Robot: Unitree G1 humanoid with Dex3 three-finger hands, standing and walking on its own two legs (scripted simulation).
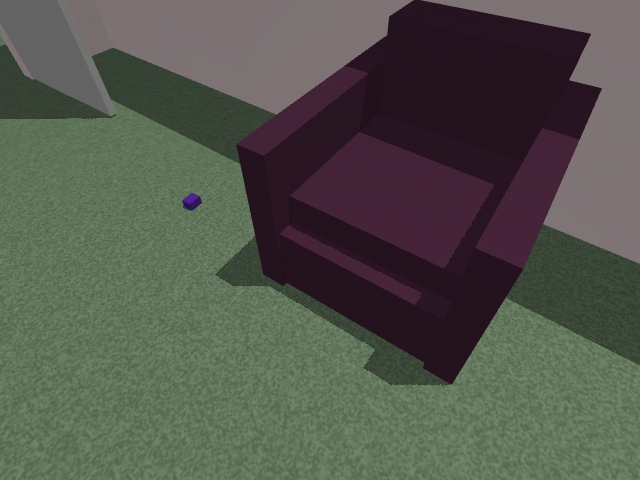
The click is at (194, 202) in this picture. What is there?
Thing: small box
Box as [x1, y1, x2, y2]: [182, 193, 201, 210]
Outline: 191,193 182,200 184,206 192,210 201,202 199,196
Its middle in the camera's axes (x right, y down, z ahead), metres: -0.59 -0.18 +1.82
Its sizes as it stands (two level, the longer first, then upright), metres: 0.064 0.050 0.041
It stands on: the floor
